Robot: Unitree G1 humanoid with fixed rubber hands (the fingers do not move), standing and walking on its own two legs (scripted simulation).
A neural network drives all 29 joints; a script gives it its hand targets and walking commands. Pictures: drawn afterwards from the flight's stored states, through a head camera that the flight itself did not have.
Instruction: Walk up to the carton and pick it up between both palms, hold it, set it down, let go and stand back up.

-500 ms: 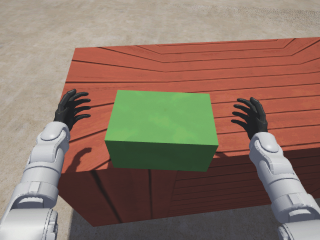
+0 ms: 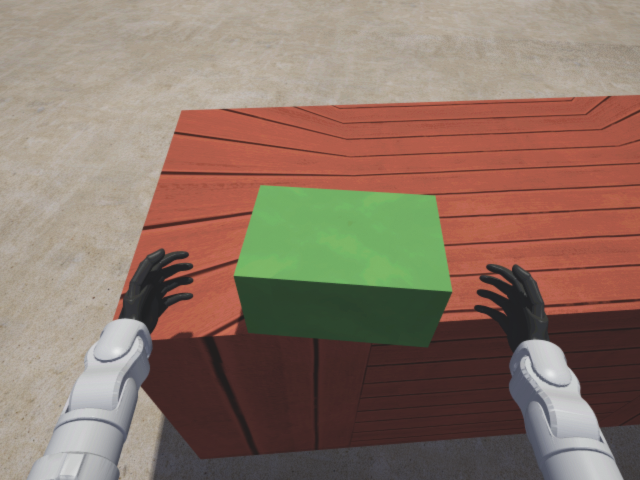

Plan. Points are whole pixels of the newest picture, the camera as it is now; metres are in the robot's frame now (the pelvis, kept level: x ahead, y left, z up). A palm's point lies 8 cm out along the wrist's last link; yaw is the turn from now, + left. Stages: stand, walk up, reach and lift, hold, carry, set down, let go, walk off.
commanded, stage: set down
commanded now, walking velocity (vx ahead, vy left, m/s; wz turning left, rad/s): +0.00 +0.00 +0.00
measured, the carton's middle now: (341, 264) +0.44 -0.01 -0.01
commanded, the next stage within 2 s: let go in 1.52 s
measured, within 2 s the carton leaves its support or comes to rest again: neither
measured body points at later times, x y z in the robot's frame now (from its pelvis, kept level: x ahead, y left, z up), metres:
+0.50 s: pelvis +0.01 -0.01 +0.00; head -0.01 +0.00 +0.45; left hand +0.24 +0.24 +0.01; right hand +0.24 -0.23 +0.01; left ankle -0.01 +0.11 -0.75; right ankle +0.02 -0.13 -0.75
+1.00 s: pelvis +0.02 -0.02 +0.00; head +0.01 -0.01 +0.45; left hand +0.21 +0.23 -0.05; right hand +0.20 -0.23 -0.05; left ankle -0.01 +0.11 -0.75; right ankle +0.02 -0.13 -0.75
